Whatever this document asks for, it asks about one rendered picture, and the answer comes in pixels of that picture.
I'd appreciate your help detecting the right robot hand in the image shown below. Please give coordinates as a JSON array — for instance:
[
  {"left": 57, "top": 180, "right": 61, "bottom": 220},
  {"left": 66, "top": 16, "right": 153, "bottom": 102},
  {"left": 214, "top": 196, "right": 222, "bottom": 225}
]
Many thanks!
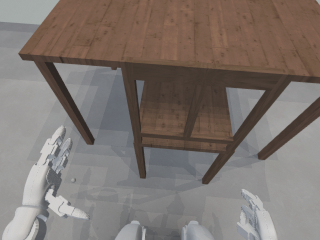
[{"left": 237, "top": 189, "right": 279, "bottom": 240}]

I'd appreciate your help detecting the left robot hand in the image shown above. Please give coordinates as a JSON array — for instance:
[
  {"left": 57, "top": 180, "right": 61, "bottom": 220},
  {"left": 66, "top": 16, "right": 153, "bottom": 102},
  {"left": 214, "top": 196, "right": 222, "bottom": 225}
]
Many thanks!
[{"left": 22, "top": 125, "right": 90, "bottom": 220}]

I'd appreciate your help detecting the left robot forearm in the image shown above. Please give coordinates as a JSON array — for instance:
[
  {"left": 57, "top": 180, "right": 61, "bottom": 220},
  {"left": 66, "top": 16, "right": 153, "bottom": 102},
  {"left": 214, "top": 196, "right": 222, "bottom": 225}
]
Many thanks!
[{"left": 2, "top": 205, "right": 49, "bottom": 240}]

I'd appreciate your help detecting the chair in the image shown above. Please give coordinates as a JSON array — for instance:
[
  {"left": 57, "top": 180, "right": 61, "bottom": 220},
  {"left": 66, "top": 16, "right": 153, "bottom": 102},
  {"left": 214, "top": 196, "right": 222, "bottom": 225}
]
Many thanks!
[{"left": 120, "top": 56, "right": 296, "bottom": 185}]

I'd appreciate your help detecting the table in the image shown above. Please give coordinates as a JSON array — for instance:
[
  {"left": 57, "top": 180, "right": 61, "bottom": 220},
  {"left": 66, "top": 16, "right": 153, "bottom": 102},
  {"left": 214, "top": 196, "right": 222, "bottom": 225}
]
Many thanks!
[{"left": 18, "top": 0, "right": 320, "bottom": 160}]

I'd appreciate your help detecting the left robot shin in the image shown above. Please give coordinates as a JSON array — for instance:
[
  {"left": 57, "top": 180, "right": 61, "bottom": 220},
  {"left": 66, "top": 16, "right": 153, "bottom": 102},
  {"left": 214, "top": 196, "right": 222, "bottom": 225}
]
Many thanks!
[{"left": 131, "top": 220, "right": 140, "bottom": 225}]

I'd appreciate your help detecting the left robot thigh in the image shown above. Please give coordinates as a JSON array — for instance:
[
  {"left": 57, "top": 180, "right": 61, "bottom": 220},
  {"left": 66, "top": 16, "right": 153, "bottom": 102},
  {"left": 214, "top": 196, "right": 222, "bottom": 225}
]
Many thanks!
[{"left": 115, "top": 223, "right": 147, "bottom": 240}]

